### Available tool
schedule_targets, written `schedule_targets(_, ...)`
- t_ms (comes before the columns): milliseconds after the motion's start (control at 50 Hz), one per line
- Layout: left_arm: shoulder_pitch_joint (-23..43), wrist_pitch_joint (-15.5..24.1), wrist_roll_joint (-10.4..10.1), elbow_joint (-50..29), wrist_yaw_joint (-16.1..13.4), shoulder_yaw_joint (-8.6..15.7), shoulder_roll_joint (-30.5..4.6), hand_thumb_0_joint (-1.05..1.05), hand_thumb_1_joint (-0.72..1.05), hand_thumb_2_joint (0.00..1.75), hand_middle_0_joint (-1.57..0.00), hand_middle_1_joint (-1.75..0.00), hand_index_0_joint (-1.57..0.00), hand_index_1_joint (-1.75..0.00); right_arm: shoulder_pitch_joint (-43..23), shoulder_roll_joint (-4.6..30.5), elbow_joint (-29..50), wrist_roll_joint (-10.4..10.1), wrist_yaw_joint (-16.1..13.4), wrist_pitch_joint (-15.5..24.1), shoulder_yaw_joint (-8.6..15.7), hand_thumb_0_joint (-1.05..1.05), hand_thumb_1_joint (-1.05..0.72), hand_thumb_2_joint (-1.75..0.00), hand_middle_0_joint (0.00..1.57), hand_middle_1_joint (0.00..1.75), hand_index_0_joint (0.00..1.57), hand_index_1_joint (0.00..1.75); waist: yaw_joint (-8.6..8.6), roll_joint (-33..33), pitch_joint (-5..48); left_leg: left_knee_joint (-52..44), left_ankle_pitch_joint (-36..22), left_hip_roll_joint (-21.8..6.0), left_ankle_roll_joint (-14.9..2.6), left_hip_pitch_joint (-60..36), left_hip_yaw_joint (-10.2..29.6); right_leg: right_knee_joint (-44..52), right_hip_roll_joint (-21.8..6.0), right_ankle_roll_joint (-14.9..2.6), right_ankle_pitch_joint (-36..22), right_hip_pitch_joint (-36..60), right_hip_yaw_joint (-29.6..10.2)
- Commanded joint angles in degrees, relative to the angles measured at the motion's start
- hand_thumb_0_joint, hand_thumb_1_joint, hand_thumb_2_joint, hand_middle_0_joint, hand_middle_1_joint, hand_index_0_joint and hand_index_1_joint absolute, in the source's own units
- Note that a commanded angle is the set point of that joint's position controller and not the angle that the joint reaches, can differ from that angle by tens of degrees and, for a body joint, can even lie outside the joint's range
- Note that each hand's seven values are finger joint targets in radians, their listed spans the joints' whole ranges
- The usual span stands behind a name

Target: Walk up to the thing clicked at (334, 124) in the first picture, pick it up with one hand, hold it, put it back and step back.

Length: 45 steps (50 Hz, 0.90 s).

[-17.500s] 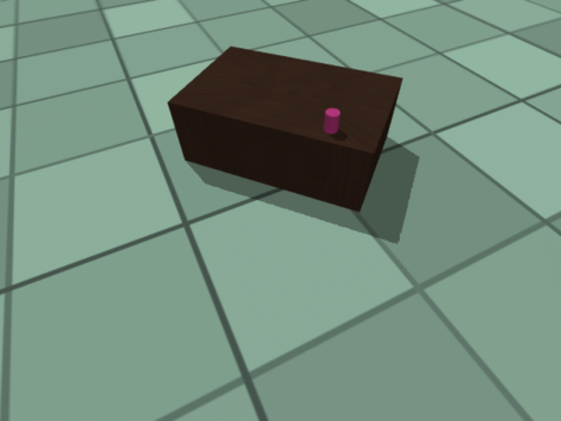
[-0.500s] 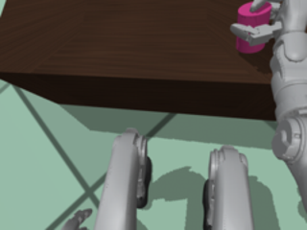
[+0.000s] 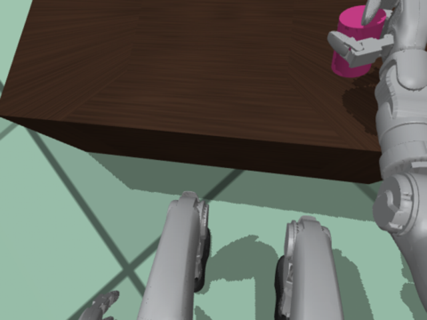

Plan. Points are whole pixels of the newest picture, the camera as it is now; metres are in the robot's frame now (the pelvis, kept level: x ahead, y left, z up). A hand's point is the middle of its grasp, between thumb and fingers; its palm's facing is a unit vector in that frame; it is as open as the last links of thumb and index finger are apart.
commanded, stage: settle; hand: right
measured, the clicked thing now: (355, 43) +0.57 -0.13 +0.00
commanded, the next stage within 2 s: lift in 0.28 s
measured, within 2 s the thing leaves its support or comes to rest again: neither
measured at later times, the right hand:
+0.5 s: hand (366, 20) +0.55 -0.11 +0.07, palm faces -0.01 +1.00 -0.04, open 5.6 cm
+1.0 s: hand (421, 19) +0.48 -0.13 +0.16, palm faces +0.03 +1.00 -0.03, open 5.5 cm
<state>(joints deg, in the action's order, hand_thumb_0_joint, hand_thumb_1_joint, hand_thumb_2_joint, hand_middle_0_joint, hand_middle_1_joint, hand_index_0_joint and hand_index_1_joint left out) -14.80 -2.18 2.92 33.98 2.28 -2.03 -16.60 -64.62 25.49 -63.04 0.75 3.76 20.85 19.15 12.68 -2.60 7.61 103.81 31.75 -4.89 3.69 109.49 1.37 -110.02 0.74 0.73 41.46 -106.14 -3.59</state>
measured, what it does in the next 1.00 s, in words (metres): rises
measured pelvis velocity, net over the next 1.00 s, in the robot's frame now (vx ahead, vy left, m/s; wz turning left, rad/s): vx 0.03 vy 0.01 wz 0.01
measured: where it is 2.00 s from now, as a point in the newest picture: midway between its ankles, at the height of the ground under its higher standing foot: (239, 286)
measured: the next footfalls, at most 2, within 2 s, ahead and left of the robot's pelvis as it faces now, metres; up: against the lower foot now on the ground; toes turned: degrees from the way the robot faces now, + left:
none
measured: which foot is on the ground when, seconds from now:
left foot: down 0.00-1.00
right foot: down 0.00-1.00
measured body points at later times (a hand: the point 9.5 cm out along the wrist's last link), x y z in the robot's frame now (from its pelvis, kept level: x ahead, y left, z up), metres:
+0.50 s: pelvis +0.01 +0.00 +0.05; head +0.22 -0.01 +0.45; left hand +0.06 +0.28 -0.08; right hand +0.55 -0.17 +0.07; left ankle +0.10 +0.16 -0.45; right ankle +0.05 -0.12 -0.45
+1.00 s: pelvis +0.03 +0.01 +0.13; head +0.17 +0.00 +0.56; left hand +0.12 +0.28 +0.01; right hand +0.47 -0.18 +0.16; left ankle +0.10 +0.16 -0.45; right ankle +0.05 -0.12 -0.45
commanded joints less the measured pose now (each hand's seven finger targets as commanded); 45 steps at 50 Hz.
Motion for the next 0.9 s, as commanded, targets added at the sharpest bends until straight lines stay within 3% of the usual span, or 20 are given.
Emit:
schedule_targets(0, -13.2, 0.1, -0.4, -1.5, -0.6, 4.4, -10.3, 0.00, 0.87, 0.92, -0.20, -0.29, -0.18, -0.31, -26.0, 10.8, 15.9, -1.2, -0.2, 4.7, 1.5, 0.00, -0.37, -1.46, 1.49, 1.61, 1.53, 1.61, 1.69, -6.8, 44.1, -10.4, -16.3, 2.1, -5.46, -34.7, -3.1, 15.7, 0.2, -1.51, -19.0, 21.9, 1.9)
schedule_targets(60, -12.8, 0.2, -0.4, -1.7, -0.5, 4.5, -10.1, 0.00, 0.88, 0.92, -0.19, -0.29, -0.18, -0.31, -25.8, 9.1, 19.1, -1.7, -0.2, 4.8, 0.7, 0.00, -0.36, -1.46, 1.50, 1.61, 1.53, 1.61, 1.42, -8.5, 46.2, -10.6, -18.7, 2.1, -5.59, -34.8, -3.3, 16.3, -0.1, -1.21, -22.5, 26.7, 1.8)
schedule_targets(140, -12.3, 0.2, -0.5, -1.2, -0.8, 5.0, -9.9, 0.00, 0.89, 0.91, -0.19, -0.29, -0.18, -0.30, -24.7, 8.0, 20.9, -1.8, -0.5, 4.6, -0.2, 0.00, -0.40, -1.48, 1.50, 1.63, 1.53, 1.63, 0.90, -9.2, 45.4, -13.0, -16.7, 2.2, -5.58, -35.6, -3.1, 18.5, -0.2, -1.18, -20.8, 28.8, 1.7)
schedule_targets(160, -12.6, 0.4, -0.6, -1.2, -0.9, 5.0, -9.7, 0.00, 0.89, 0.92, -0.19, -0.29, -0.18, -0.30, -22.3, 8.3, 19.8, -2.0, -0.7, 4.4, 0.9, 0.00, -0.37, -1.47, 1.50, 1.62, 1.53, 1.62, 0.72, -8.0, 45.6, -13.1, -18.6, 2.3, -5.50, -37.2, -3.1, 18.1, -0.3, -1.25, -22.3, 28.9, 1.9)
schedule_targets(180, -12.0, 0.5, -0.6, -1.5, -0.9, 5.0, -9.6, 0.00, 0.89, 0.92, -0.19, -0.29, -0.18, -0.30, -23.0, 7.1, 20.1, -2.1, -0.9, 4.3, 0.4, 0.00, -0.37, -1.47, 1.50, 1.62, 1.53, 1.62, 1.27, -6.9, 44.5, -13.5, -18.5, 2.2, -5.44, -37.3, -3.2, 18.4, -0.1, -1.23, -22.0, 28.4, 1.7)
schedule_targets(240, -12.5, 0.4, -0.5, -0.7, -0.9, 5.2, -9.6, 0.00, 0.89, 0.92, -0.19, -0.29, -0.18, -0.30, -21.2, 7.7, 20.4, -2.0, -1.1, 4.8, 0.9, 0.00, -0.39, -1.48, 1.51, 1.63, 1.54, 1.63, 0.43, -8.1, 44.3, -13.6, -19.5, 2.5, -5.84, -36.9, -3.4, 19.4, -0.4, -0.89, -24.5, 30.3, 1.3)
schedule_targets(300, -11.1, 0.6, -0.5, -1.2, -1.0, 5.4, -9.0, 0.00, 0.89, 0.92, -0.19, -0.29, -0.18, -0.30, -20.1, 5.4, 20.1, -2.1, -0.9, 5.2, -0.5, 0.00, -0.38, -1.48, 1.48, 1.62, 1.52, 1.62, 0.57, -6.7, 41.8, -15.2, -16.8, 2.4, -5.66, -37.5, -3.1, 20.6, -0.4, -1.17, -20.7, 28.8, 1.5)
schedule_targets(320, -10.7, 0.8, -0.6, -1.2, -1.0, 5.5, -9.2, 0.00, 0.89, 0.92, -0.19, -0.29, -0.18, -0.30, -19.7, 5.6, 19.7, -2.3, -0.9, 5.3, 0.1, 0.00, -0.40, -1.48, 1.46, 1.61, 1.50, 1.61, 0.40, -6.1, 40.8, -15.8, -14.8, 2.4, -5.48, -36.7, -3.3, 21.6, -0.4, -1.26, -18.9, 29.1, 1.2)
schedule_targets(360, -10.5, 1.1, -0.5, -0.8, -1.2, 5.7, -9.4, 0.00, 0.89, 0.92, -0.19, -0.29, -0.18, -0.30, -19.2, 5.7, 20.1, -2.5, -1.0, 5.5, 0.0, 0.00, -0.43, -1.52, 1.49, 1.65, 1.53, 1.65, 0.10, -7.1, 40.5, -16.2, -14.0, 2.5, -5.59, -35.8, -3.5, 22.2, -0.5, -1.15, -18.7, 30.3, 0.8)
schedule_targets(380, -10.9, 1.2, -0.6, -0.8, -1.2, 5.7, -9.4, 0.00, 0.90, 0.91, -0.19, -0.29, -0.19, -0.29, -17.4, 4.5, 17.9, -2.5, -1.0, 5.4, -0.2, 0.00, -0.35, -1.47, 1.48, 1.61, 1.52, 1.61, 0.62, -5.2, 40.4, -16.3, -14.7, 2.6, -5.55, -36.1, -3.7, 22.1, -0.6, -1.24, -19.3, 30.6, 0.6)
schedule_targets(420, -10.9, 1.2, -0.5, -1.0, -1.2, 5.7, -8.9, 0.00, 0.90, 0.92, -0.19, -0.29, -0.19, -0.29, -17.2, 6.1, 20.8, -2.6, -1.3, 5.9, 0.6, 0.00, -0.30, -1.41, 1.43, 1.55, 1.46, 1.55, -0.49, -5.2, 41.4, -17.6, -14.4, 2.6, -5.46, -39.8, -3.0, 22.7, -0.4, -1.51, -17.9, 29.1, 1.5)
schedule_targets(480, -9.5, 1.5, -0.8, -1.5, -1.5, 5.6, -8.5, 0.00, 0.90, 0.91, -0.20, -0.29, -0.19, -0.29, -15.7, 4.7, 22.4, -3.2, -1.2, 6.1, -0.2, 0.00, -0.30, -1.39, 1.42, 1.53, 1.45, 1.53, -0.93, -4.3, 41.2, -19.2, -12.3, 2.7, -5.22, -41.0, -3.1, 24.4, -0.3, -1.68, -15.7, 29.9, 1.5)
schedule_targets(500, -9.4, 1.6, -0.9, -1.6, -1.4, 5.8, -8.5, 0.00, 0.90, 0.92, -0.19, -0.29, -0.19, -0.29, -14.4, 3.4, 22.5, -3.4, -1.3, 6.0, -1.0, 0.00, -0.30, -1.38, 1.40, 1.52, 1.43, 1.52, -0.86, -4.6, 41.8, -19.4, -13.4, 2.7, -5.27, -41.3, -3.1, 24.8, -0.5, -1.56, -17.0, 31.7, 1.4)
schedule_targets(620, -8.7, 2.1, -1.3, -2.1, -2.1, 6.3, -8.2, 0.00, 0.90, 0.91, -0.19, -0.29, -0.18, -0.29, -10.0, 3.9, 29.8, -4.2, -2.1, 5.8, -0.6, 0.00, -0.33, -1.39, 1.42, 1.53, 1.45, 1.53, -2.97, -4.3, 43.8, -23.2, -15.1, 3.0, -5.20, -48.4, -2.9, 28.1, -0.4, -1.53, -18.3, 35.9, 1.8)
schedule_targets(640, -8.5, 2.2, -1.3, -1.8, -2.2, 6.4, -8.2, 0.00, 0.90, 0.91, -0.19, -0.29, -0.18, -0.29, -6.9, 2.8, 26.7, -4.2, -2.4, 5.3, -0.8, 0.00, -0.33, -1.39, 1.42, 1.53, 1.45, 1.53, -2.57, -1.8, 42.0, -23.9, -14.7, 3.1, -4.99, -49.5, -3.1, 28.4, -0.4, -1.74, -17.5, 35.0, 1.9)
schedule_targets(660, -8.4, 2.4, -1.5, -1.5, -2.3, 6.2, -7.5, 0.00, 0.89, 0.92, -0.19, -0.29, -0.18, -0.29, -6.1, 1.1, 29.2, -4.8, -2.4, 5.4, -1.3, 0.00, -0.32, -1.38, 1.42, 1.53, 1.44, 1.53, -2.73, -1.5, 41.5, -24.2, -16.2, 3.0, -5.01, -50.0, -3.1, 28.7, -0.5, -1.69, -18.9, 35.6, 1.9)
schedule_targets(740, -8.0, 2.7, -1.5, -0.8, -2.6, 6.5, -7.3, 0.00, 0.89, 0.92, -0.19, -0.29, -0.18, -0.29, -1.6, 1.2, 32.2, -4.6, -3.0, 5.4, -2.0, 0.00, -0.32, -1.37, 1.41, 1.51, 1.43, 1.51, -4.38, -3.1, 39.3, -26.5, -17.8, 3.3, -5.19, -51.7, -2.8, 31.2, -0.7, -1.34, -21.4, 39.8, 2.3)
schedule_targets(760, -7.3, 2.9, -1.6, -0.9, -2.6, 6.5, -6.9, 0.00, 0.89, 0.91, -0.19, -0.29, -0.18, -0.29, -2.3, -0.9, 33.7, -4.9, -2.9, 5.6, -3.7, 0.00, -0.32, -1.37, 1.41, 1.51, 1.44, 1.51, -3.45, -2.6, 39.0, -27.5, -16.5, 3.3, -5.05, -51.9, -3.0, 32.1, -0.6, -1.45, -19.9, 40.8, 2.1)
schedule_targets(780, -7.4, 3.2, -1.7, -0.8, -2.6, 6.6, -7.0, 0.00, 0.89, 0.92, -0.19, -0.29, -0.18, -0.29, 0.2, -1.1, 31.9, -5.1, -2.9, 5.2, -3.1, 0.00, -0.31, -1.37, 1.40, 1.51, 1.43, 1.51, -3.42, -1.4, 37.5, -28.2, -16.7, 3.4, -5.03, -52.5, -3.2, 32.9, -0.7, -1.48, -20.1, 40.8, 1.8)
schedule_targets(880, -5.3, 3.8, -2.2, -1.0, -3.0, 6.6, -6.6, 0.00, 0.89, 0.91, -0.19, -0.29, -0.18, -0.29, 7.4, -1.6, 36.2, -6.0, -3.0, 5.3, -3.9, 0.00, -0.31, -1.36, 1.39, 1.50, 1.42, 1.50, -5.51, -1.0, 33.2, -32.8, -14.1, 3.6, -4.83, -56.0, -3.1, 37.7, -0.8, -1.57, -17.2, 43.8, 2.0)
